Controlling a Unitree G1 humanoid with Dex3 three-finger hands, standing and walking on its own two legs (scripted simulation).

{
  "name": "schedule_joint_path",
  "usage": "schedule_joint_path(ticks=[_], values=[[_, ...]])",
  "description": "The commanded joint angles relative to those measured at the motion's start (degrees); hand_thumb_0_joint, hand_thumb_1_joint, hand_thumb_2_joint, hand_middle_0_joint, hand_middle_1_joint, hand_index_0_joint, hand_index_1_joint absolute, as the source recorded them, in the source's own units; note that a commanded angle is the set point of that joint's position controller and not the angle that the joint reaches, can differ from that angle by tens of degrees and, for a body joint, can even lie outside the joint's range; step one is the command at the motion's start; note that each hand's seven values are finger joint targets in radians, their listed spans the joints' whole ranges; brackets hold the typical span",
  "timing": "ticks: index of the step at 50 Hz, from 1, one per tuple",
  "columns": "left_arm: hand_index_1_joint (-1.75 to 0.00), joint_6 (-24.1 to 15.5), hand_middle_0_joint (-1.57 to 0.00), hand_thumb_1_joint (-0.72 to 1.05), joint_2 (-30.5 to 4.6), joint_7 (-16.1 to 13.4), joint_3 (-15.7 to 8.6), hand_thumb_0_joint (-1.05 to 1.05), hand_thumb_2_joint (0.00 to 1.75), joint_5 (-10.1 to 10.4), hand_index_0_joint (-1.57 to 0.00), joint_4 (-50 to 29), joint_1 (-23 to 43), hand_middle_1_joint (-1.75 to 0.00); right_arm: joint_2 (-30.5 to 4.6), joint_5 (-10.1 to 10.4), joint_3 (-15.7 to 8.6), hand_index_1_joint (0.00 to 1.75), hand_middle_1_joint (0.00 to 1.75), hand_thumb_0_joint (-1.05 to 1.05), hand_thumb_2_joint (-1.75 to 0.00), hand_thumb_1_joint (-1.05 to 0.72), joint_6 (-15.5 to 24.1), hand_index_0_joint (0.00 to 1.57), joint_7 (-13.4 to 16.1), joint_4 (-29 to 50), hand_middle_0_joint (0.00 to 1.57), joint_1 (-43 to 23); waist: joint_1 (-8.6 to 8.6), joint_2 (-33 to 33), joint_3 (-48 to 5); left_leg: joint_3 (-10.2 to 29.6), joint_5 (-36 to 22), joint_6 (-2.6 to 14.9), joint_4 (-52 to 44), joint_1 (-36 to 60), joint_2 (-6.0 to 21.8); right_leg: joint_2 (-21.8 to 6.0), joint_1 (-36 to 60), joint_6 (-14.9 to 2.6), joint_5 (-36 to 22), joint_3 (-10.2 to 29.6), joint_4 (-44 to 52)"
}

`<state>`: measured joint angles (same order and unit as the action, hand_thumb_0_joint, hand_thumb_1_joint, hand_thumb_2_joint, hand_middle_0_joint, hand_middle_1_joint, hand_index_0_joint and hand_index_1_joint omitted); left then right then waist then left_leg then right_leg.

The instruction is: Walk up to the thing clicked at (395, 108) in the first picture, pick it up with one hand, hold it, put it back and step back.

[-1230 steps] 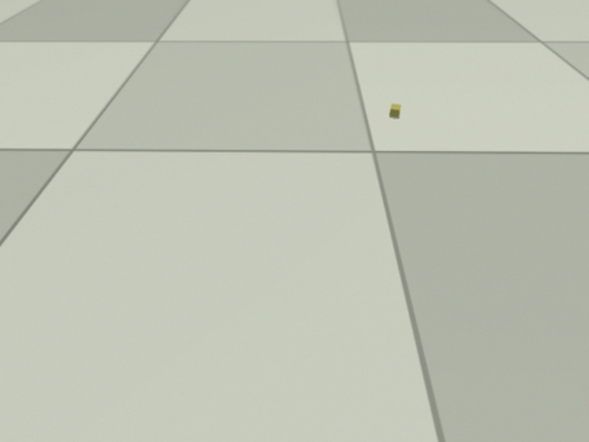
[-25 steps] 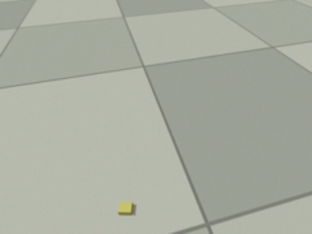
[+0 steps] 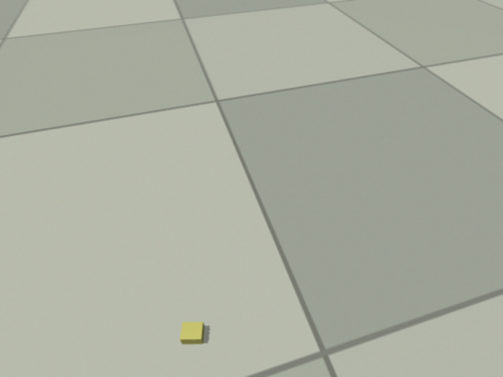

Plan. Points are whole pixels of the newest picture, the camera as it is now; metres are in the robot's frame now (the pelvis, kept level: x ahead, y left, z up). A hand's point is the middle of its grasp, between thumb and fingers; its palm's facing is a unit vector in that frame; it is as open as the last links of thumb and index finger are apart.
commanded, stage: stand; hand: left
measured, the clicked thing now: (192, 333) +0.47 +0.24 -0.75
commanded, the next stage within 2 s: rise first in 1.72 s
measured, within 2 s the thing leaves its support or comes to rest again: neither
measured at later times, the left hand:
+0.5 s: hand out of the picture +0.10 +0.26 -0.15, palm faces -0.03 -0.94 -0.34, open 7.4 cm
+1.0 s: hand out of the picture +0.09 +0.26 -0.15, palm faces -0.03 -0.94 -0.35, open 7.4 cm
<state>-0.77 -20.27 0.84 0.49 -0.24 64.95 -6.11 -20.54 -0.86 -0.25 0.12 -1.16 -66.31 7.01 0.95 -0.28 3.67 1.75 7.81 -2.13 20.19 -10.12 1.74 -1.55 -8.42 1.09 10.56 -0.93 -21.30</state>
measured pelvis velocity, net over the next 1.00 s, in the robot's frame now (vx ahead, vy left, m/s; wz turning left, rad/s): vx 0.01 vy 0.01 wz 0.00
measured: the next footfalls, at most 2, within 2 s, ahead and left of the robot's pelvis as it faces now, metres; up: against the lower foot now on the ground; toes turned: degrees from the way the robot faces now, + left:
none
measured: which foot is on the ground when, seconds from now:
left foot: down 0.00-1.00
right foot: down 0.00-1.00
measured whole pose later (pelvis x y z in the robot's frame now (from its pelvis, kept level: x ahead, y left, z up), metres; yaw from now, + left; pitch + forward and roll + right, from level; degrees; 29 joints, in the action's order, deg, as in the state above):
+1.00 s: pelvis +0.01 +0.01 +0.00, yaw +0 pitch -3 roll +0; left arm -0.5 -20.4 0.4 0.2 -0.4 64.4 -6.8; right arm -20.0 -0.6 0.2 0.3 -0.7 -65.5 5.3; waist 0.2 -0.1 2.7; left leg 1.2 8.4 -1.4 18.8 -7.8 1.2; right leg -2.2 -5.7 1.8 10.4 -0.5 -18.8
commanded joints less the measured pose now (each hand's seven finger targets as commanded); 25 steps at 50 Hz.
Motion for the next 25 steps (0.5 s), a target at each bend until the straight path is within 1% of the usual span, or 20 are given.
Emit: schedule_joint_path(ticks=[1, 2, 3, 4, 5, 6, 7, 8, 9, 12, 13, 14, 15, 16, 17, 18, 22, 23, 24, 25], values=[[-0.30, -1.2, -0.20, 0.90, -12.7, -0.8, -2.6, 0.00, 0.90, -0.2, -0.20, -3.0, 1.9, -0.30, -12.2, 0.3, -2.0, 0.30, 0.30, 0.00, -0.90, -0.90, 1.5, 0.20, 1.0, 3.7, 0.20, -3.3, -0.79, -0.2, -4.3, 4.7, 0.9, 2.58, -3.5, 0.7, 5.0, -5.6, 0.4, -1.79, -0.5, 5.7, 5.1], [-0.30, -1.2, -0.20, 0.90, -12.8, -0.9, -2.6, 0.00, 0.90, -0.1, -0.20, -3.1, 2.0, -0.30, -12.0, 0.4, -2.0, 0.30, 0.30, 0.00, -0.90, -0.90, 1.5, 0.20, 0.9, 3.8, 0.20, -3.3, -0.73, 0.5, -4.5, 4.5, -0.2, 2.64, -3.1, 1.4, 5.1, -5.9, 0.4, -1.88, -0.4, 5.8, 5.2], [-0.30, -1.2, -0.20, 0.90, -12.9, -0.9, -2.7, 0.00, 0.90, -0.1, -0.20, -3.1, 2.5, -0.30, -12.0, 0.3, -1.9, 0.30, 0.30, 0.00, -0.90, -0.90, 1.4, 0.20, 0.9, 3.7, 0.20, -2.9, -0.51, 1.0, -3.8, 4.5, 0.7, 2.46, -3.3, 1.0, 4.9, -5.8, -0.6, -1.85, 1.3, 6.1, 5.7], [-0.30, -1.3, -0.20, 0.90, -12.8, -0.9, -2.6, 0.00, 0.90, -0.1, -0.20, -3.2, 2.2, -0.30, -12.1, 0.3, -2.0, 0.30, 0.30, 0.00, -0.90, -0.90, 1.4, 0.20, 0.9, 3.9, 0.20, -3.3, -0.64, 0.7, -4.6, 4.2, -0.8, 2.59, -2.8, 2.3, 5.0, -5.9, -0.5, -1.92, -0.4, 6.1, 5.8], [-0.30, -1.2, -0.20, 0.90, -12.9, -0.9, -2.7, 0.00, 0.90, -0.1, -0.20, -3.3, 2.4, -0.30, -12.0, 0.3, -1.9, 0.30, 0.30, 0.00, -0.90, -0.90, 1.4, 0.20, 1.0, 3.8, 0.20, -3.0, -0.51, 0.8, -4.5, 4.2, -0.6, 2.49, -2.8, 2.1, 5.1, -5.9, -0.6, -1.89, -0.4, 6.2, 5.9], [-0.30, -1.2, -0.20, 0.90, -12.6, -0.8, -2.6, 0.00, 0.90, -0.2, -0.20, -3.3, 2.3, -0.30, -12.0, 0.3, -1.8, 0.30, 0.30, 0.00, -0.90, -0.90, 1.5, 0.20, 1.0, 3.6, 0.20, -2.9, -0.52, 0.1, -4.3, 4.3, -0.7, 2.50, -3.0, 1.6, 5.3, -5.7, 0.3, -1.84, -1.6, 5.8, 5.5], [-0.30, -1.2, -0.20, 0.90, -12.6, -0.9, -2.7, 0.00, 0.90, -0.1, -0.20, -3.3, 2.3, -0.30, -12.1, 0.3, -1.9, 0.30, 0.30, 0.00, -0.90, -0.90, 1.5, 0.20, 0.9, 3.8, 0.20, -3.6, -0.81, 0.0, -4.6, 4.3, -2.0, 2.51, -3.0, 1.7, 5.3, -5.8, 0.8, -1.76, -2.5, 5.6, 5.3], [-0.30, -1.2, -0.20, 0.90, -12.6, -0.9, -2.7, 0.00, 0.90, -0.1, -0.20, -3.3, 2.5, -0.30, -12.0, 0.3, -1.8, 0.30, 0.30, 0.00, -0.90, -0.90, 1.5, 0.20, 1.0, 3.8, 0.20, -2.8, -0.50, 0.5, -4.9, 4.3, -2.7, 2.53, -3.2, 1.3, 5.5, -5.7, 1.7, -1.62, -3.3, 5.4, 4.9], [-0.30, -1.1, -0.20, 0.90, -12.5, -0.9, -2.8, 0.00, 0.90, -0.1, -0.20, -3.3, 2.3, -0.30, -12.2, 0.3, -1.8, 0.30, 0.30, 0.00, -0.90, -0.90, 1.6, 0.20, 1.0, 3.7, 0.20, -3.2, -0.80, 0.6, -4.7, 4.3, -2.3, 2.41, -3.4, 1.5, 5.4, -5.7, 1.4, -1.66, -3.1, 5.5, 5.0], [-0.30, -1.3, -0.20, 0.90, -12.3, -1.0, -2.7, 0.00, 0.90, -0.1, -0.20, -3.5, 2.1, -0.30, -12.2, 0.4, -1.9, 0.30, 0.30, 0.00, -0.90, -0.90, 1.7, 0.20, 1.1, 4.1, 0.20, -4.2, -0.82, 0.3, -6.5, 3.8, -6.8, 2.40, -2.4, 4.2, 5.7, -5.8, 1.3, -1.57, -6.9, 5.1, 4.7], [-0.30, -1.4, -0.20, 0.90, -12.3, -1.0, -2.7, 0.00, 0.90, -0.1, -0.20, -3.6, 2.5, -0.30, -12.3, 0.4, -2.0, 0.30, 0.30, 0.00, -0.90, -0.90, 1.8, 0.20, 1.2, 4.2, 0.20, -4.1, -0.72, 0.4, -7.5, 3.6, -9.0, 2.58, -1.8, 4.6, 5.9, -6.1, 2.5, -1.54, -9.6, 5.3, 4.5], [-0.30, -1.3, -0.20, 0.90, -12.2, -1.0, -2.7, 0.00, 0.90, -0.1, -0.20, -3.5, 2.7, -0.30, -12.1, 0.5, -1.8, 0.30, 0.30, 0.00, -0.90, -0.90, 1.7, 0.20, 1.2, 4.0, 0.20, -3.8, -0.51, 0.6, -6.7, 3.8, -7.8, 2.59, -2.1, 3.8, 5.9, -6.0, 2.6, -1.39, -8.5, 5.0, 4.6], [-0.30, -1.3, -0.20, 0.90, -12.2, -1.1, -2.8, 0.00, 0.90, -0.1, -0.20, -3.6, 2.7, -0.30, -12.1, 0.4, -1.9, 0.30, 0.30, 0.00, -0.90, -0.90, 1.6, 0.20, 1.2, 4.2, 0.20, -4.5, -0.72, 0.7, -6.7, 3.6, -7.9, 2.51, -2.0, 4.3, 5.7, -5.9, 2.2, -1.39, -8.6, 4.8, 4.6], [-0.30, -1.3, -0.20, 0.90, -12.2, -1.1, -2.7, 0.00, 0.90, -0.1, -0.20, -3.6, 2.7, -0.30, -12.1, 0.4, -1.9, 0.30, 0.30, 0.00, -0.90, -0.90, 1.5, 0.20, 1.2, 4.1, 0.20, -3.9, -0.45, 0.6, -6.6, 3.6, -7.8, 2.53, -2.3, 3.7, 5.7, -5.9, 2.5, -1.33, -8.5, 4.8, 4.8], [-0.30, -1.2, -0.20, 0.90, -12.1, -1.0, -2.7, 0.00, 0.90, -0.1, -0.20, -3.5, 2.6, -0.30, -12.0, 0.5, -1.7, 0.30, 0.30, 0.00, -0.90, -0.90, 1.5, 0.20, 1.2, 4.0, 0.20, -3.8, -0.60, 0.4, -5.2, 3.9, -5.9, 2.55, -3.0, 2.7, 5.6, -5.7, 2.2, -1.14, -6.4, 4.7, 5.2], [-0.30, -1.2, -0.20, 0.90, -12.3, -1.0, -2.8, 0.00, 0.90, -0.1, -0.20, -3.4, 2.6, -0.30, -11.9, 0.4, -1.8, 0.30, 0.30, 0.00, -0.90, -0.90, 1.5, 0.20, 1.2, 4.1, 0.20, -4.8, -0.81, 0.6, -5.0, 3.8, -4.8, 2.58, -2.9, 3.2, 5.6, -5.8, 1.7, -1.27, -5.3, 4.9, 5.4], [-0.30, -1.2, -0.20, 0.90, -12.3, -1.1, -2.9, 0.00, 0.90, -0.2, -0.20, -3.6, 2.4, -0.30, -11.9, 0.4, -1.9, 0.30, 0.30, 0.00, -0.90, -0.90, 1.6, 0.20, 1.3, 4.4, 0.20, -4.8, -0.81, 0.0, -6.4, 3.5, -8.5, 2.43, -2.7, 4.4, 5.7, -5.9, 2.7, -1.43, -8.5, 4.6, 4.7], [-0.30, -1.1, -0.20, 0.90, -12.2, -1.1, -2.8, 0.00, 0.90, -0.1, -0.20, -3.5, 2.1, -0.30, -11.9, 0.4, -1.9, 0.30, 0.30, 0.00, -0.90, -0.90, 1.6, 0.20, 1.3, 4.3, 0.20, -4.8, -0.88, 0.1, -6.6, 3.5, -8.4, 2.53, -2.6, 4.8, 5.9, -6.0, 2.5, -1.53, -8.4, 4.8, 4.8], [-0.30, -1.1, -0.20, 0.90, -12.0, -1.1, -2.8, 0.00, 0.90, -0.2, -0.20, -3.5, 2.5, -0.30, -12.1, 0.4, -1.8, 0.30, 0.30, 0.00, -0.90, -0.90, 1.6, 0.20, 1.3, 4.1, 0.20, -4.5, -0.67, -0.4, -5.7, 3.6, -6.8, 2.52, -3.1, 3.5, 5.7, -5.8, 2.5, -1.30, -7.1, 4.6, 5.2], [-0.30, -1.1, -0.20, 0.90, -12.2, -1.1, -2.8, 0.00, 0.90, -0.2, -0.20, -3.6, 2.3, -0.30, -12.1, 0.4, -1.9, 0.30, 0.30, 0.00, -0.90, -0.90, 1.5, 0.20, 1.3, 4.2, 0.20, -4.9, -0.89, -0.6, -5.7, 3.5, -6.6, 2.48, -3.1, 3.9, 5.6, -5.8, 2.1, -1.25, -6.8, 4.7, 5.4]])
